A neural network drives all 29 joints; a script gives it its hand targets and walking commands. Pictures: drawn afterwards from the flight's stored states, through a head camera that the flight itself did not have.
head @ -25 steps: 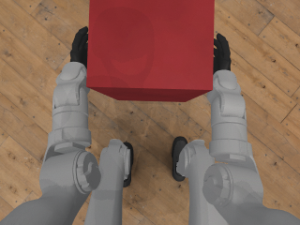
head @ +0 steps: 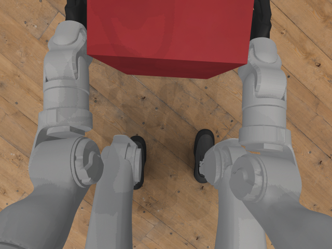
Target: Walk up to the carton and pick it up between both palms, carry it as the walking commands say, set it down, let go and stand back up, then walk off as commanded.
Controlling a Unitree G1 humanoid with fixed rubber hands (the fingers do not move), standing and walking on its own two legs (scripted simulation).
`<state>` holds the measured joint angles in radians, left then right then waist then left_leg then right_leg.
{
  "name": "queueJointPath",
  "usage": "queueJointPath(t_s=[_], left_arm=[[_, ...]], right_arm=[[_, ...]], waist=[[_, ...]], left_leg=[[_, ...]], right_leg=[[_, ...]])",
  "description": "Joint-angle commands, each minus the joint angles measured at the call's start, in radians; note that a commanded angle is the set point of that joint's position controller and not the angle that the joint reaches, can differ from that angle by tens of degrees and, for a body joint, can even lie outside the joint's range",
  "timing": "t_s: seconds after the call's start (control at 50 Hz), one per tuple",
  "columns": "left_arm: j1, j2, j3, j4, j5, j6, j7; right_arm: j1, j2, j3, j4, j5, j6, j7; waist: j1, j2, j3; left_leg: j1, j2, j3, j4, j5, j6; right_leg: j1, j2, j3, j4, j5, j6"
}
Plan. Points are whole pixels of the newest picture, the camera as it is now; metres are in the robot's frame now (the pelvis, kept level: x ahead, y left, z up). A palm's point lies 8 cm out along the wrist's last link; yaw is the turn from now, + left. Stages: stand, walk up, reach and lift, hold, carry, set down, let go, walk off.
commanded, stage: set down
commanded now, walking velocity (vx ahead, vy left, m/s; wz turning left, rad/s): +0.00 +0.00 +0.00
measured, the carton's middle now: (170, 12) +0.57 +0.01 -0.21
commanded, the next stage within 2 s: none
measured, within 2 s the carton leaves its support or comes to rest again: neither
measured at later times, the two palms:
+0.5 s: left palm (94, 26) +0.55 +0.18 -0.24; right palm (237, 30) +0.54 -0.15 -0.23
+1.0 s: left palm (99, 27) +0.56 +0.18 -0.26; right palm (237, 30) +0.55 -0.15 -0.25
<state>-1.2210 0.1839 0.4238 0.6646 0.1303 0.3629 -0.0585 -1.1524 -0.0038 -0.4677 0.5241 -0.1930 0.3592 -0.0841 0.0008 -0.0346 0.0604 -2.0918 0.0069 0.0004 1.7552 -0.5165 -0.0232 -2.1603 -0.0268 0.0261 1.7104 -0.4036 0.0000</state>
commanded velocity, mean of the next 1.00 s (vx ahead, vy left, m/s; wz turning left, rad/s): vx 0.00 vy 0.00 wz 0.00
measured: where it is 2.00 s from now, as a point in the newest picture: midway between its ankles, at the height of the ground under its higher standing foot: (169, 168)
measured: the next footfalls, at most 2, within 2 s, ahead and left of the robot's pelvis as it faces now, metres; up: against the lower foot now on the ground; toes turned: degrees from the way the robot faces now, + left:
none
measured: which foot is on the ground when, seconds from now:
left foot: down 0.00-1.00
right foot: down 0.00-1.00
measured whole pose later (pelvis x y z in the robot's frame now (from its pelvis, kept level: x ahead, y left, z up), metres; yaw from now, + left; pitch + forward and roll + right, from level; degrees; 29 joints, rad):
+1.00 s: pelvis -0.01 +0.01 -0.07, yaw -1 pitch +35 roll +0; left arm -1.54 0.36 0.22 0.88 -0.02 0.32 0.07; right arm -1.53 -0.21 -0.39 0.85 -0.08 0.30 -0.11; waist -0.01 -0.07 0.52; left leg -2.06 0.00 -0.01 2.08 -0.62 -0.01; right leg -2.12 -0.03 0.03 2.01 -0.49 0.02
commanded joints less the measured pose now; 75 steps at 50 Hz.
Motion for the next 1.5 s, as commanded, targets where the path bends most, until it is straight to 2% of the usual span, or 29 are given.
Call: queueJointPath(t_s=[0.0, 0.02, 0.12, 0.2, 0.24, 0.26, 0.34, 0.4, 0.42, 0.46, 0.48, 0.52, 0.54, 0.6, 0.62, 0.66, 0.68, 0.7, 0.84, 0.92, 1.0, 1.08, 1.16, 1.22, 1.28, 1.32, 1.42, 1.44, 1.48], left_arm=[[-0.645, -0.862, -0.517, 0.026, -0.166, -0.052, -0.237], [-0.664, -0.85, -0.51, 0.013, -0.165, -0.061, -0.234], [-0.717, -0.822, -0.546, -0.001, -0.203, -0.067, -0.23], [-0.901, -0.753, -0.635, -0.112, -0.302, -0.061, -0.2], [-0.935, -0.747, -0.637, -0.105, -0.311, -0.055, -0.193], [-0.941, -0.75, -0.642, -0.084, -0.316, -0.053, -0.2], [-1.013, -0.73, -0.644, -0.129, -0.295, -0.057, -0.205], [-0.948, -0.797, -0.612, 0.02, -0.279, -0.051, -0.223], [-0.969, -0.785, -0.618, 0.005, -0.283, -0.054, -0.221], [-0.923, -0.774, -0.607, 0.061, -0.272, -0.062, -0.223], [-0.986, -0.736, -0.588, -0.024, -0.281, -0.084, -0.215], [-0.926, -0.734, -0.567, 0.077, -0.262, -0.084, -0.216], [-0.943, -0.744, -0.587, 0.039, -0.276, -0.088, -0.214], [-0.967, -0.728, -0.613, 0.016, -0.305, -0.103, -0.205], [-1.011, -0.744, -0.633, -0.032, -0.334, -0.109, -0.203], [-0.95, -0.75, -0.614, 0.034, -0.318, -0.112, -0.198], [-0.993, -0.751, -0.632, -0.004, -0.325, -0.115, -0.199], [-0.971, -0.728, -0.621, -0.006, -0.313, -0.116, -0.195], [-0.958, -0.757, -0.585, 0.055, -0.305, -0.117, -0.215], [-0.956, -0.738, -0.577, 0.057, -0.31, -0.133, -0.208], [-1.006, -0.741, -0.625, 0.027, -0.336, -0.134, -0.204], [-0.953, -0.744, -0.587, 0.095, -0.303, -0.135, -0.204], [-0.981, -0.747, -0.599, 0.074, -0.325, -0.137, -0.214], [-0.985, -0.73, -0.598, 0.065, -0.317, -0.139, -0.203], [-0.931, -0.737, -0.58, 0.121, -0.299, -0.134, -0.216], [-0.922, -0.735, -0.562, 0.124, -0.286, -0.134, -0.218], [-0.894, -0.738, -0.536, 0.169, -0.269, -0.126, -0.23], [-0.865, -0.729, -0.534, 0.178, -0.262, -0.125, -0.23], [-0.844, -0.723, -0.521, 0.199, -0.25, -0.122, -0.236]], right_arm=[[-0.78, 0.776, 0.593, -0.001, 0.235, -0.051, 0.198], [-0.798, 0.769, 0.588, -0.011, 0.243, -0.058, 0.2], [-0.919, 0.729, 0.652, -0.098, 0.293, -0.077, 0.186], [-1.025, 0.673, 0.715, -0.148, 0.371, -0.062, 0.167], [-1.036, 0.657, 0.685, -0.125, 0.386, -0.052, 0.172], [-0.967, 0.675, 0.636, -0.027, 0.363, -0.039, 0.184], [-0.933, 0.671, 0.544, 0.08, 0.328, -0.033, 0.211], [-0.99, 0.614, 0.496, 0.088, 0.262, -0.055, 0.224], [-1.001, 0.589, 0.517, 0.07, 0.283, -0.067, 0.222], [-0.967, 0.592, 0.495, 0.126, 0.263, -0.072, 0.221], [-0.976, 0.616, 0.499, 0.124, 0.275, -0.072, 0.225], [-0.944, 0.595, 0.498, 0.173, 0.272, -0.083, 0.226], [-0.953, 0.587, 0.494, 0.146, 0.277, -0.092, 0.226], [-0.972, 0.618, 0.499, 0.117, 0.313, -0.104, 0.221], [-1.015, 0.6, 0.52, 0.059, 0.329, -0.114, 0.214], [-1.005, 0.625, 0.535, 0.105, 0.331, -0.113, 0.204], [-0.971, 0.613, 0.517, 0.136, 0.324, -0.11, 0.204], [-0.971, 0.63, 0.519, 0.124, 0.34, -0.112, 0.208], [-0.989, 0.61, 0.483, 0.152, 0.302, -0.116, 0.214], [-0.996, 0.613, 0.495, 0.142, 0.334, -0.133, 0.212], [-0.993, 0.593, 0.481, 0.149, 0.331, -0.138, 0.205], [-0.936, 0.626, 0.462, 0.226, 0.324, -0.136, 0.213], [-0.957, 0.594, 0.451, 0.187, 0.315, -0.14, 0.217], [-0.981, 0.612, 0.494, 0.192, 0.341, -0.141, 0.21], [-0.889, 0.615, 0.42, 0.276, 0.309, -0.133, 0.225], [-0.944, 0.619, 0.449, 0.227, 0.332, -0.141, 0.225], [-0.922, 0.59, 0.418, 0.265, 0.298, -0.139, 0.226], [-0.943, 0.608, 0.437, 0.252, 0.322, -0.14, 0.23], [-0.877, 0.607, 0.42, 0.323, 0.309, -0.13, 0.232]], waist=[[0.021, 0.026, -1.351], [0.045, 0.04, -1.334], [0.046, 0.002, -1.477], [0.008, 0.012, -1.771], [0.019, 0.068, -1.824], [-0.013, 0.067, -1.763], [-0.021, 0.176, -1.574], [-0.064, 0.126, -1.34], [-0.044, 0.176, -1.362], [-0.049, 0.159, -1.276], [-0.035, 0.102, -1.305], [-0.013, 0.104, -1.206], [-0.041, 0.144, -1.239], [-0.028, 0.138, -1.296], [-0.051, 0.145, -1.397], [-0.019, 0.108, -1.331], [-0.05, 0.133, -1.328], [-0.02, 0.149, -1.328], [-0.052, 0.113, -1.162], [-0.014, 0.108, -1.198], [-0.067, 0.121, -1.208], [-0.032, 0.146, -1.116], [-0.062, 0.142, -1.106], [-0.026, 0.124, -1.143], [-0.052, 0.141, -0.969], [-0.018, 0.145, -1.022], [-0.034, 0.11, -0.904], [0.008, 0.111, -0.912], [-0.01, 0.118, -0.831]], left_leg=[[0.318, -0.14, 0.074, -0.067, 0.202, 0.027], [0.317, -0.141, 0.075, -0.05, 0.213, 0.025], [0.35, -0.14, 0.087, 0.012, 0.266, 0.03], [0.558, -0.13, 0.082, 0.055, 0.292, 0.03], [0.636, -0.113, 0.089, 0.074, 0.29, 0.028], [0.63, -0.104, 0.076, 0.07, 0.287, 0.031], [0.602, -0.098, 0.084, 0.099, 0.278, 0.019], [0.484, -0.105, 0.057, 0.11, 0.2, 0.023], [0.49, -0.101, 0.074, 0.132, 0.22, 0.013], [0.445, -0.097, 0.062, 0.137, 0.211, 0.02], [0.46, -0.102, 0.055, 0.146, 0.236, 0.026], [0.382, -0.104, 0.064, 0.161, 0.216, 0.024], [0.43, -0.099, 0.053, 0.157, 0.247, 0.02], [0.466, -0.102, 0.057, 0.181, 0.297, 0.023], [0.5, -0.105, 0.055, 0.196, 0.33, 0.018], [0.451, -0.106, 0.053, 0.198, 0.319, 0.025], [0.44, -0.108, 0.054, 0.19, 0.306, 0.019], [0.478, -0.104, 0.057, 0.195, 0.325, 0.024], [0.379, -0.106, 0.055, 0.201, 0.244, 0.027], [0.386, -0.107, 0.058, 0.213, 0.265, 0.03], [0.403, -0.106, 0.048, 0.222, 0.277, 0.023], [0.377, -0.108, 0.058, 0.216, 0.239, 0.025], [0.381, -0.097, 0.043, 0.213, 0.24, 0.023], [0.379, -0.099, 0.052, 0.233, 0.262, 0.027], [0.328, -0.098, 0.049, 0.219, 0.19, 0.028], [0.318, -0.094, 0.057, 0.228, 0.22, 0.031], [0.258, -0.091, 0.046, 0.228, 0.162, 0.033], [0.272, -0.089, 0.052, 0.224, 0.163, 0.041], [0.224, -0.088, 0.048, 0.225, 0.126, 0.039]], right_leg=[[0.934, 0.148, -0.05, 0.03, 0.303, 0.04], [0.92, 0.144, -0.036, 0.044, 0.3, 0.034], [1.04, 0.142, -0.039, 0.091, 0.384, 0.041], [1.162, 0.136, -0.061, 0.144, 0.39, 0.031], [1.15, 0.134, -0.063, 0.164, 0.37, 0.021], [1.115, 0.128, -0.076, 0.184, 0.377, 0.015], [0.981, 0.125, -0.059, 0.205, 0.344, -0.001], [0.883, 0.116, -0.08, 0.22, 0.254, -0.01], [0.884, 0.111, -0.068, 0.221, 0.269, -0.017], [0.853, 0.106, -0.071, 0.244, 0.276, -0.013], [0.875, 0.108, -0.076, 0.261, 0.292, -0.006], [0.878, 0.111, -0.065, 0.263, 0.295, -0.01], [0.844, 0.108, -0.072, 0.273, 0.321, -0.011], [0.894, 0.116, -0.071, 0.285, 0.382, -0.009], [0.949, 0.116, -0.069, 0.294, 0.428, -0.014], [0.945, 0.115, -0.063, 0.303, 0.427, -0.012], [0.948, 0.118, -0.07, 0.305, 0.434, -0.012], [0.926, 0.122, -0.065, 0.3, 0.425, -0.009], [0.85, 0.122, -0.074, 0.295, 0.331, -0.013], [0.872, 0.123, -0.07, 0.31, 0.363, -0.009], [0.867, 0.124, -0.078, 0.323, 0.384, -0.012], [0.812, 0.127, -0.074, 0.311, 0.33, -0.009], [0.789, 0.116, -0.083, 0.323, 0.32, -0.014], [0.836, 0.119, -0.071, 0.332, 0.356, -0.011], [0.736, 0.118, -0.075, 0.31, 0.27, -0.012], [0.77, 0.12, -0.065, 0.321, 0.308, -0.008], [0.721, 0.114, -0.067, 0.321, 0.246, -0.008], [0.733, 0.119, -0.065, 0.324, 0.238, -0.01], [0.704, 0.117, -0.068, 0.328, 0.217, -0.01]])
